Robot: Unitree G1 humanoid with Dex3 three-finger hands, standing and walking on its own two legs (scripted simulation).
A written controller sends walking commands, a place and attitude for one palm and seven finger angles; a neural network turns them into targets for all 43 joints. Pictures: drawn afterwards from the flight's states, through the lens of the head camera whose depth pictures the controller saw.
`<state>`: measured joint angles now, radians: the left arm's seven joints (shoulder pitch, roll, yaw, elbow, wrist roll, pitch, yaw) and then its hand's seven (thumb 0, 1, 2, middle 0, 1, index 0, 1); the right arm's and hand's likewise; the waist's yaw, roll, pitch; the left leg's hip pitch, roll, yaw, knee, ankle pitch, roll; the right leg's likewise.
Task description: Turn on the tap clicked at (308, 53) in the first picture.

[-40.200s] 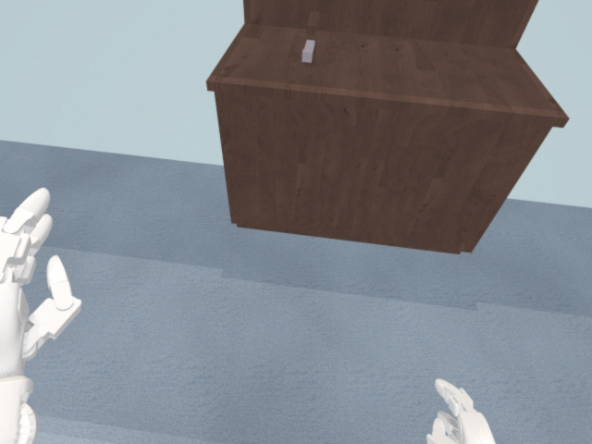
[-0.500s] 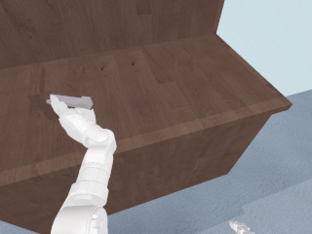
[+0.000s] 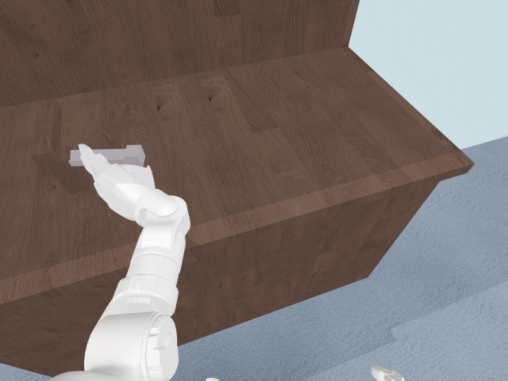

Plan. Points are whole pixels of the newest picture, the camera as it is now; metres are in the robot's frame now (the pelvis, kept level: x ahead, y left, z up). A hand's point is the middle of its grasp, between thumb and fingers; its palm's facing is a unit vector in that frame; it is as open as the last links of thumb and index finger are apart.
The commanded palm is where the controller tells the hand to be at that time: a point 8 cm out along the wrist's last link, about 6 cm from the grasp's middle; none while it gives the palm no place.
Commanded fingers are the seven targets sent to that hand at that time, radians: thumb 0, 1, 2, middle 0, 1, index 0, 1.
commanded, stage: lift the hand up off the lever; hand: left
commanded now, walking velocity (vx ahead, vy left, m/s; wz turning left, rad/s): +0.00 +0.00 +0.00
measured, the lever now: (134, 156) +0.46 +0.22 +0.09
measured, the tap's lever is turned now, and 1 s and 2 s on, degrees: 73 75 75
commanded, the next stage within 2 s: none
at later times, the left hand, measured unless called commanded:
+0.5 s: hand (138, 168) +0.43 +0.20 +0.10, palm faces +0.82 -0.56 -0.09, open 7.8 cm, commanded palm +0.37 +0.20 +0.11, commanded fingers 0.00 0.90 0.90 -0.15 -0.15 -0.15 -0.15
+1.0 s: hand (137, 163) +0.42 +0.19 +0.12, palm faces +0.81 -0.57 -0.10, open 7.8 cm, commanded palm +0.36 +0.19 +0.13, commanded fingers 0.00 0.90 0.90 -0.15 -0.15 -0.15 -0.15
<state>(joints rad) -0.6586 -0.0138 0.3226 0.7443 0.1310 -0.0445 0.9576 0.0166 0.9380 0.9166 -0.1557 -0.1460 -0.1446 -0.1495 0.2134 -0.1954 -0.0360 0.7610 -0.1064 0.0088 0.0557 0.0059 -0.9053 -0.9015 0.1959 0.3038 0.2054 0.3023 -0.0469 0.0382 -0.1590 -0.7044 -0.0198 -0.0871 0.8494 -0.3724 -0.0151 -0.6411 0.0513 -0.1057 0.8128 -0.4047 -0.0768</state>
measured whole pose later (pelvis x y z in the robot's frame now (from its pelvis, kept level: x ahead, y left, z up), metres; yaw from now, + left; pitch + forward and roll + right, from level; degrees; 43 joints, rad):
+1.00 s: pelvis +0.00 +0.00 +0.01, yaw +0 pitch +9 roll -1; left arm -0.62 -0.03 0.27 0.61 0.10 0.09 0.94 0.02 0.90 0.90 -0.15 -0.15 -0.15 -0.15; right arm 0.17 -0.19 -0.02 0.75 -0.08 0.01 0.04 0.01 -0.90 -0.90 0.20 0.30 0.21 0.30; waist -0.02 0.03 -0.13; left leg -0.58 -0.02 -0.08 0.76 -0.34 -0.01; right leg -0.52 0.05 -0.10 0.73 -0.37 -0.07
